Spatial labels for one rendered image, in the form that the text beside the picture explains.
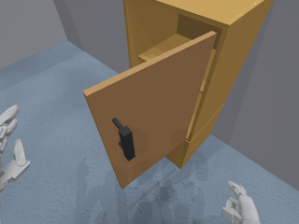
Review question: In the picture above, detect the right robot hand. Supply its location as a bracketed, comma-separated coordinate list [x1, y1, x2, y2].
[222, 181, 260, 224]

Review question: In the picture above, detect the handle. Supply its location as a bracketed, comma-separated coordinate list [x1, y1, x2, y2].
[112, 118, 135, 161]

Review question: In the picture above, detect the left robot hand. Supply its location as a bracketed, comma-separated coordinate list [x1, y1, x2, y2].
[0, 105, 31, 192]

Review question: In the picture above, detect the cupboard door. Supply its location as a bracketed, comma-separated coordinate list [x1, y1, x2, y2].
[83, 31, 217, 189]

